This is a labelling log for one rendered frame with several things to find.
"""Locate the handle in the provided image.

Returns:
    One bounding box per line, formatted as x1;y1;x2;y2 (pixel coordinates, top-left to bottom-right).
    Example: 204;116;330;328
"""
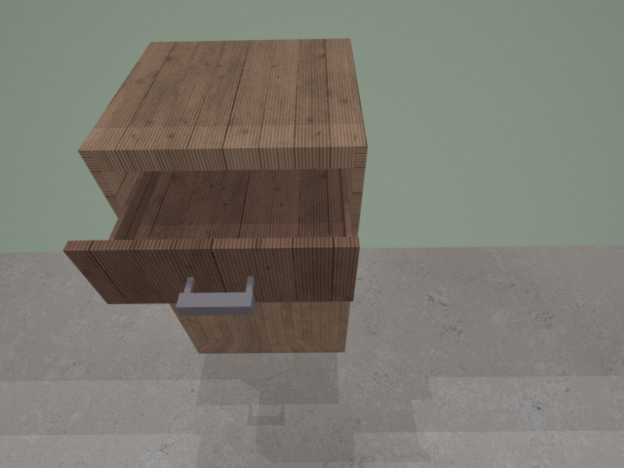
175;276;254;316

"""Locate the drawer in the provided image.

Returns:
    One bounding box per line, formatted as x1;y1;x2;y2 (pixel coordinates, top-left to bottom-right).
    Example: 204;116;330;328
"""
63;169;360;304

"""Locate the cabinet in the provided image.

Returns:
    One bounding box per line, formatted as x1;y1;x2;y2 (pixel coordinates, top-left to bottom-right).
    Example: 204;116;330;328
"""
78;38;368;354

